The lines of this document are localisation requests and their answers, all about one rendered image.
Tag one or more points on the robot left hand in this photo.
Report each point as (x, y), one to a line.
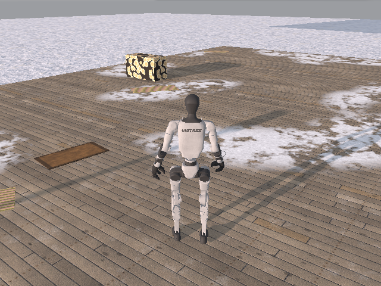
(155, 171)

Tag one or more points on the robot right forearm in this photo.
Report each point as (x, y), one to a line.
(218, 155)

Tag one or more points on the robot left forearm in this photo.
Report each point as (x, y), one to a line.
(160, 157)

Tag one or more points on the robot left upper arm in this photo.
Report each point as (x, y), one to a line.
(173, 125)

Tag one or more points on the robot right hand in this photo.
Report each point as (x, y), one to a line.
(216, 164)

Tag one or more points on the humanoid robot torso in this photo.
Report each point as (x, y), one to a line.
(191, 143)

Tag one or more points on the robot right upper arm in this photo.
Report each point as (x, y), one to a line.
(209, 126)

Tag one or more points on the left robot shin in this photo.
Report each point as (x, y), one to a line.
(175, 214)

